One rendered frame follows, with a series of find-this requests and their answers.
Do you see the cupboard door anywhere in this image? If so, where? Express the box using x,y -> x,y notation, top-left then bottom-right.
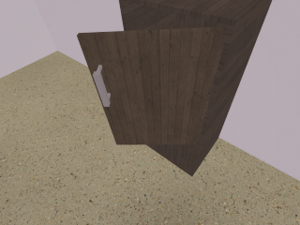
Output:
77,26 -> 223,145

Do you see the handle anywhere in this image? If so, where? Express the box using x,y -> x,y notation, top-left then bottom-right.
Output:
93,65 -> 111,107

